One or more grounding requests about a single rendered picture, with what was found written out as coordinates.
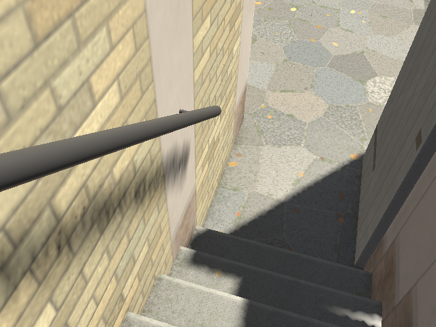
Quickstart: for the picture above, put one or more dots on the stairs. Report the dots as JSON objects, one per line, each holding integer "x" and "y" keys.
{"x": 222, "y": 280}

